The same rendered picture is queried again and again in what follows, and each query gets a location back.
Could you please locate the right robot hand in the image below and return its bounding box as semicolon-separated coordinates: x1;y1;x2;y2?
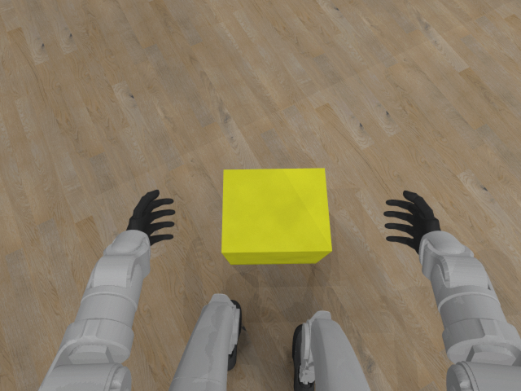
383;191;441;254

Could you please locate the right robot shin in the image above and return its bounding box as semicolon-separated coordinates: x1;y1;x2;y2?
299;310;342;383

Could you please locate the right robot upper arm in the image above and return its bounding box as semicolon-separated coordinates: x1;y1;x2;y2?
446;361;521;391

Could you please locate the left robot upper arm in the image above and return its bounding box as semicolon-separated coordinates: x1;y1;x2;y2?
41;362;132;391

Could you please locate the left robot forearm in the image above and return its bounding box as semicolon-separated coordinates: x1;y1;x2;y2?
38;230;151;391

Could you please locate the right robot forearm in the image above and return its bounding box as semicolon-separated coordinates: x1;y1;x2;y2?
418;231;521;367

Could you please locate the left robot hand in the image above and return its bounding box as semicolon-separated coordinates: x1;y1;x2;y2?
126;190;175;246

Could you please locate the carton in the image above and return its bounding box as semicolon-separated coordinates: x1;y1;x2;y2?
221;168;332;265

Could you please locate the right robot foot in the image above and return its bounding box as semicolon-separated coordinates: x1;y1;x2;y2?
292;324;314;391

